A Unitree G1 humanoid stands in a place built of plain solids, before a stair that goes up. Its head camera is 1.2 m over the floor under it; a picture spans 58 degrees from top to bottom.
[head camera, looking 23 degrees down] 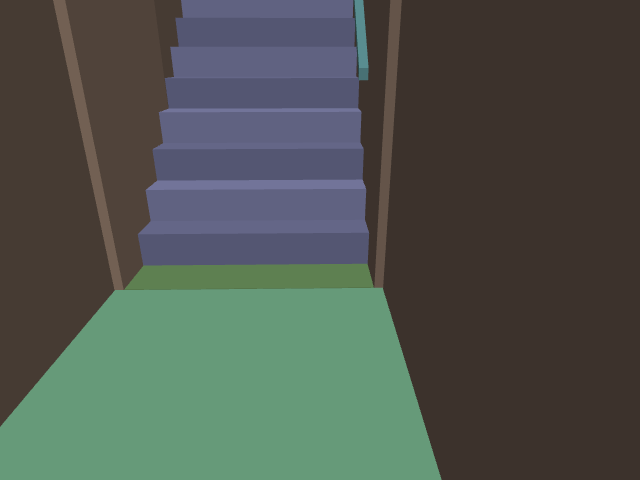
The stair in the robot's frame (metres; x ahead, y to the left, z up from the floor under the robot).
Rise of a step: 0.21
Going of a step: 0.23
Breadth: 1.40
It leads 1 degrees to the left of straight ahead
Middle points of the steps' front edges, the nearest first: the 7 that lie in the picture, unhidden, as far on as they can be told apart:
2.43 0.40 0.21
2.65 0.40 0.42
2.88 0.41 0.63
3.11 0.41 0.84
3.33 0.42 1.06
3.56 0.42 1.27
3.79 0.42 1.48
